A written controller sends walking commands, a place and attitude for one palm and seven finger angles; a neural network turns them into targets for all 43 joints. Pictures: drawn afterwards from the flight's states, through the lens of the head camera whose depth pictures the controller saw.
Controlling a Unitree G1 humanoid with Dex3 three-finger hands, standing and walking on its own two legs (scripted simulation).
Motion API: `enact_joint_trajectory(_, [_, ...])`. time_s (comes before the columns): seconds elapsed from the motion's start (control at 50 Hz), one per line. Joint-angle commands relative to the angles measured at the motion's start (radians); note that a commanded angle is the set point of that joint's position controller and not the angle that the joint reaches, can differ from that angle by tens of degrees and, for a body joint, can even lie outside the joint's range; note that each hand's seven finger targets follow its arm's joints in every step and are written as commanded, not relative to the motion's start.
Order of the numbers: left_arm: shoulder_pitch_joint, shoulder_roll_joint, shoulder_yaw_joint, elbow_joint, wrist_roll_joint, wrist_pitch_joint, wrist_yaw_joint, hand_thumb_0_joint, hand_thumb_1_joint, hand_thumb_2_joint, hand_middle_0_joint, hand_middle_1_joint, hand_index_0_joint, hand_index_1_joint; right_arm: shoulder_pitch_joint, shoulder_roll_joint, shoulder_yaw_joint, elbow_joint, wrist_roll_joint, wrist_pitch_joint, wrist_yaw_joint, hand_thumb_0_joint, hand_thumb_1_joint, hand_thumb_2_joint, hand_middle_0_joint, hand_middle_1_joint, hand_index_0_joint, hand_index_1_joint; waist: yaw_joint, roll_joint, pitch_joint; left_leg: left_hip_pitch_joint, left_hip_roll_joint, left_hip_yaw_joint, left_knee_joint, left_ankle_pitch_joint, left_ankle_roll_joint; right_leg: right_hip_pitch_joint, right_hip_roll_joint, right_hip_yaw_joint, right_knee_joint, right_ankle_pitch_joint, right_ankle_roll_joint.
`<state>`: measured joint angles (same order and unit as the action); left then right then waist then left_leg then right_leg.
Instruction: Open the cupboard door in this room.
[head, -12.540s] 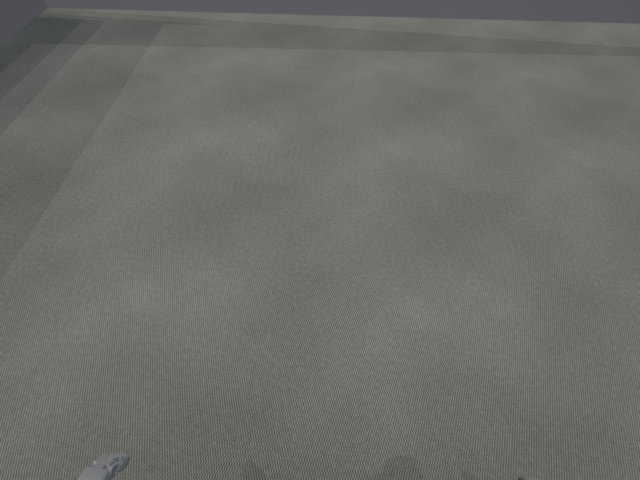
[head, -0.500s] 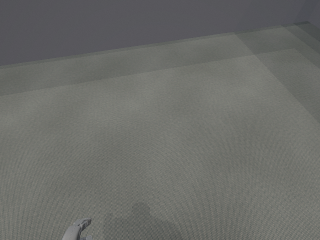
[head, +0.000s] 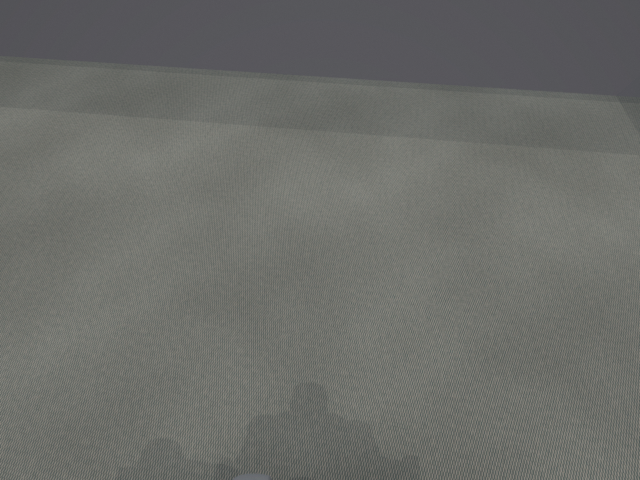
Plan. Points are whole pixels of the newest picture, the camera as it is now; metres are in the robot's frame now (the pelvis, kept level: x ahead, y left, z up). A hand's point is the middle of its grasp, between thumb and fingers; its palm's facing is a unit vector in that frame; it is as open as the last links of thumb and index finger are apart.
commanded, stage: turn or walk to find it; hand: left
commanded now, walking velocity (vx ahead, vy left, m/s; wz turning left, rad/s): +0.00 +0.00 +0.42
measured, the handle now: out of the picture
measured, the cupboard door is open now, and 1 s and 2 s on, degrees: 0 0 0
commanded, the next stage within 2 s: none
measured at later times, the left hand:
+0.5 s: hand out of the picture +0.06 +0.24 -0.16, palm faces +0.18 -0.95 -0.24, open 7.4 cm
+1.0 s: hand out of the picture -0.08 +0.18 -0.16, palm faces +0.44 -0.86 -0.26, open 7.4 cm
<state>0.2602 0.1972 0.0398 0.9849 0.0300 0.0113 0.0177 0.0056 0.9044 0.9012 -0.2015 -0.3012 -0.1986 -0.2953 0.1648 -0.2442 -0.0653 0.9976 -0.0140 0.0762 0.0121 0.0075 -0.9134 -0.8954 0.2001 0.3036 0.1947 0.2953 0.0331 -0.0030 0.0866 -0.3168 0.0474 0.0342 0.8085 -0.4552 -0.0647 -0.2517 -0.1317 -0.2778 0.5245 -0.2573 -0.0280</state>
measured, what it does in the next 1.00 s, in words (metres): steps on the spot, turning left: left foot, then right foot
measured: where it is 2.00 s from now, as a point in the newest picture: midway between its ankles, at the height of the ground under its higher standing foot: outside the picture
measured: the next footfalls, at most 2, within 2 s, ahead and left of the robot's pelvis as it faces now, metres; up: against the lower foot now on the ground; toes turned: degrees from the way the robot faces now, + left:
left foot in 0.08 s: +0.01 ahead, +0.14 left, +0.00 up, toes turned +7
right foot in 0.60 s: +0.04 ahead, -0.10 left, +0.00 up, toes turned +10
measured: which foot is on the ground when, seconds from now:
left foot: up 0.00-0.06, down 0.08-0.60, up 0.62-1.00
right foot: down 0.00-0.08, up 0.10-0.58, down 0.60-1.00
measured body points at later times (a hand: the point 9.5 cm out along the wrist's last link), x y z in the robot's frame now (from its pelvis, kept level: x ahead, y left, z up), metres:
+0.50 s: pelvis -0.02 +0.02 +0.00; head +0.02 +0.03 +0.45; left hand +0.05 +0.29 -0.14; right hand +0.07 -0.20 -0.15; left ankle -0.03 +0.13 -0.74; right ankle +0.00 -0.12 -0.69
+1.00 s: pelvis -0.05 -0.02 +0.00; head -0.01 -0.02 +0.45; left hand -0.10 +0.22 -0.14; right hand +0.10 -0.25 -0.16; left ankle -0.14 +0.11 -0.68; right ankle +0.00 -0.11 -0.74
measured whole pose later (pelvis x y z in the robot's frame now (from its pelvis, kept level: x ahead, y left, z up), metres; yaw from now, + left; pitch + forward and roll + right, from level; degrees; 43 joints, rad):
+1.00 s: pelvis -0.05 -0.02 +0.00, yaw +25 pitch -1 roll +2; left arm 0.23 0.18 0.03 0.96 0.03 0.01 0.02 0.00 0.91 0.90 -0.20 -0.30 -0.20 -0.30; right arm 0.21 -0.25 -0.08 1.01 -0.02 0.09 0.01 0.01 -0.91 -0.90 0.20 0.30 0.20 0.30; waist 0.00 0.01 0.08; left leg -0.38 0.05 0.00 0.96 -0.42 -0.08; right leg -0.22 -0.12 -0.24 0.51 -0.26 -0.03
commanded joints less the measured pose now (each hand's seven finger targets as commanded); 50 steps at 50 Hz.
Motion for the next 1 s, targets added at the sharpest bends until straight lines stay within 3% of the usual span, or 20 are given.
enact_joint_trajectory(0.0, [0.014,0.221,0.057,-0.046,-0.003,-0.008,0.011,0.000,0.900,0.900,-0.200,-0.300,-0.200,-0.300,0.037,-0.050,-0.003,-0.076,0.008,-0.045,-0.004,0.000,-0.900,-0.900,0.200,0.300,0.200,0.300,-0.025,-0.173,-0.155,0.079,-0.022,0.056,-0.275,0.128,0.024,0.127,-0.229,0.187,-0.063,0.334,-0.069])
enact_joint_trajectory(0.02, [0.006,0.207,0.055,-0.047,-0.011,-0.002,0.010,0.000,0.900,0.900,-0.200,-0.300,-0.200,-0.300,0.071,-0.071,-0.009,-0.068,0.007,-0.052,-0.003,0.000,-0.900,-0.900,0.200,0.300,0.200,0.300,-0.052,-0.099,-0.166,0.198,-0.006,0.033,-0.399,0.254,0.038,0.035,-0.202,0.149,0.012,0.248,-0.021])
enact_joint_trajectory(0.04, [0.007,0.164,0.048,-0.063,-0.019,0.004,0.007,0.000,0.900,0.900,-0.200,-0.300,-0.200,-0.300,0.098,-0.145,-0.023,-0.068,0.001,-0.061,-0.004,0.000,-0.900,-0.900,0.200,0.300,0.200,0.300,-0.069,0.109,-0.181,0.315,0.146,-0.170,-0.490,0.334,0.089,-0.134,-0.105,0.097,0.192,0.038,0.041])
enact_joint_trajectory(0.06, [-0.026,0.103,0.028,-0.103,-0.017,0.012,0.002,0.000,0.900,0.900,-0.200,-0.300,-0.200,-0.300,0.115,-0.230,-0.043,-0.075,-0.005,-0.059,-0.012,0.000,-0.900,-0.900,0.200,0.300,0.200,0.300,-0.087,0.338,-0.133,0.325,0.347,-0.405,-0.524,0.618,0.197,-0.337,0.001,0.101,0.378,-0.356,0.102])
enact_joint_trajectory(0.08, [-0.078,0.130,0.029,-0.112,-0.012,0.025,0.005,0.000,0.900,0.900,-0.200,-0.300,-0.200,-0.300,0.122,-0.240,-0.042,-0.065,-0.008,-0.049,-0.016,0.000,-0.900,-0.900,0.200,0.300,0.200,0.300,-0.101,0.223,-0.108,0.217,0.384,-0.357,-0.521,0.593,0.257,-0.289,-0.002,0.184,0.487,-0.356,0.087])
enact_joint_trajectory(0.12, [-0.100,0.133,0.041,-0.086,-0.009,0.038,0.001,0.000,0.900,0.900,-0.200,-0.300,-0.200,-0.300,0.022,-0.181,-0.025,-0.079,-0.010,-0.053,-0.032,0.000,-0.900,-0.900,0.200,0.300,0.200,0.300,-0.063,0.246,-0.027,0.129,0.265,-0.289,-0.537,0.507,0.219,-0.308,-0.002,0.243,0.564,-0.233,0.091])
enact_joint_trajectory(0.18, [-0.038,0.136,0.039,-0.055,-0.011,0.027,-0.010,0.000,0.900,0.900,-0.200,-0.300,-0.200,-0.300,-0.018,-0.151,-0.012,-0.097,-0.003,-0.066,-0.034,0.000,-0.900,-0.900,0.200,0.300,0.200,0.300,-0.030,0.157,-0.056,0.200,0.185,-0.195,-0.488,0.669,0.199,-0.312,0.020,0.243,0.602,-0.133,0.109])
enact_joint_trajectory(0.26, [-0.063,0.132,0.034,-0.070,-0.013,0.022,-0.003,0.000,0.900,0.900,-0.200,-0.300,-0.200,-0.300,0.054,-0.145,-0.017,-0.084,0.000,-0.074,-0.035,0.000,-0.900,-0.900,0.200,0.300,0.200,0.300,-0.047,0.126,-0.109,0.289,0.180,-0.209,-0.461,0.821,0.207,-0.316,0.030,0.255,0.579,-0.121,0.127])
enact_joint_trajectory(0.4, [-0.167,0.106,0.024,-0.123,-0.021,0.019,0.005,0.000,0.900,0.900,-0.200,-0.300,-0.200,-0.300,0.109,-0.149,-0.032,-0.080,-0.011,-0.066,-0.034,0.000,-0.900,-0.900,0.200,0.300,0.200,0.300,-0.079,0.145,-0.122,0.290,0.197,-0.321,-0.425,0.836,0.247,-0.260,0.057,0.266,0.389,-0.201,0.125])
enact_joint_trajectory(0.48, [-0.154,0.097,0.022,-0.129,-0.028,0.011,0.006,0.000,0.900,0.900,-0.200,-0.300,-0.200,-0.300,0.089,-0.150,-0.036,-0.086,-0.014,-0.059,-0.031,0.000,-0.900,-0.900,0.200,0.300,0.200,0.300,-0.065,0.172,-0.132,0.203,0.166,-0.361,-0.404,0.818,0.232,-0.117,0.097,0.249,0.199,-0.182,0.103])
enact_joint_trajectory(0.52, [-0.092,0.104,0.026,-0.113,-0.031,0.004,0.008,0.000,0.900,0.900,-0.200,-0.300,-0.200,-0.300,0.067,-0.147,-0.038,-0.093,-0.010,-0.057,-0.028,0.000,-0.900,-0.900,0.200,0.300,0.200,0.300,-0.032,0.168,-0.149,0.116,0.136,-0.363,-0.368,0.727,0.203,0.020,0.104,0.241,0.034,-0.048,0.094])
enact_joint_trajectory(0.54, [-0.047,0.121,0.030,-0.103,-0.029,-0.005,0.010,0.000,0.900,0.900,-0.200,-0.300,-0.200,-0.300,0.055,-0.136,-0.038,-0.095,-0.005,-0.057,-0.026,0.000,-0.900,-0.900,0.200,0.300,0.200,0.300,-0.005,0.118,-0.164,0.054,0.100,-0.344,-0.323,0.615,0.166,0.132,0.087,0.244,-0.116,0.072,0.092])
enact_joint_trajectory(0.56, [-0.018,0.174,0.040,-0.095,-0.019,-0.016,0.015,0.000,0.900,0.900,-0.200,-0.300,-0.200,-0.300,0.073,-0.089,-0.033,-0.100,0.005,-0.059,-0.020,0.000,-0.900,-0.900,0.200,0.300,0.200,0.300,0.002,-0.021,-0.185,-0.105,0.034,-0.280,-0.244,0.376,0.106,0.305,-0.038,0.346,-0.190,0.137,0.063])
enact_joint_trajectory(0.58, [0.008,0.258,0.059,-0.094,-0.006,-0.022,0.022,0.000,0.900,0.900,-0.200,-0.300,-0.200,-0.300,0.074,-0.030,-0.021,-0.125,0.005,-0.059,-0.016,0.000,-0.900,-0.900,0.200,0.300,0.200,0.300,0.019,-0.289,-0.179,-0.280,-0.111,-0.107,-0.024,-0.055,0.036,0.372,-0.295,0.587,-0.210,0.264,-0.043])
enact_joint_trajectory(0.6, [0.013,0.263,0.054,-0.107,-0.013,-0.016,0.022,0.000,0.900,0.900,-0.200,-0.300,-0.200,-0.300,0.048,-0.082,-0.035,-0.131,-0.002,-0.047,-0.021,0.000,-0.900,-0.900,0.200,0.300,0.200,0.300,0.029,-0.238,-0.160,-0.239,-0.090,-0.121,0.169,-0.162,0.036,0.204,-0.371,0.602,-0.223,0.311,-0.132])
enact_joint_trajectory(0.64, [-0.126,0.197,0.050,-0.139,-0.018,-0.010,0.028,0.000,0.900,0.900,-0.200,-0.300,-0.200,-0.300,0.087,-0.081,-0.046,-0.086,-0.008,-0.018,-0.011,0.000,-0.900,-0.900,0.200,0.300,0.200,0.300,-0.037,-0.181,-0.064,-0.226,-0.054,-0.142,0.359,-0.044,0.036,0.038,-0.273,0.495,-0.282,0.045,-0.114])
enact_joint_trajectory(0.66, [-0.156,0.174,0.040,-0.150,-0.018,-0.011,0.023,0.000,0.900,0.900,-0.200,-0.300,-0.200,-0.300,0.101,-0.077,-0.044,-0.066,-0.011,-0.012,-0.005,0.000,-0.900,-0.900,0.200,0.300,0.200,0.300,-0.052,-0.128,-0.026,-0.220,-0.039,-0.124,0.407,0.017,0.030,0.003,-0.222,0.429,-0.278,0.016,-0.090])
enact_joint_trajectory(0.7, [-0.160,0.143,0.029,-0.149,-0.018,-0.021,0.018,0.000,0.900,0.900,-0.200,-0.300,-0.200,-0.300,0.142,-0.061,-0.039,-0.047,-0.012,-0.010,0.003,0.000,-0.900,-0.900,0.200,0.300,0.200,0.300,-0.069,-0.136,-0.022,-0.228,-0.034,-0.096,0.435,0.098,0.012,0.016,-0.164,0.319,-0.259,0.091,-0.061])
enact_joint_trajectory(0.82, [-0.046,0.149,0.034,-0.113,-0.014,-0.027,0.019,0.000,0.900,0.900,-0.200,-0.300,-0.200,-0.300,0.088,-0.068,-0.034,-0.053,-0.011,-0.008,0.003,0.000,-0.900,-0.900,0.200,0.300,0.200,0.300,-0.026,-0.164,-0.046,-0.249,-0.005,-0.078,0.368,0.113,-0.019,0.121,-0.188,0.288,-0.247,0.157,-0.080])
enact_joint_trajectory(0.98, [0.019,0.212,0.056,-0.072,0.004,-0.016,0.016,0.000,0.900,0.900,-0.200,-0.300,-0.200,-0.300,-0.021,-0.039,-0.008,-0.087,0.005,-0.029,0.002,0.000,-0.900,-0.900,0.200,0.300,0.200,0.300,0.019,-0.196,-0.092,-0.103,-0.004,0.015,-0.005,-0.028,0.001,0.164,-0.244,0.256,-0.166,0.327,-0.126])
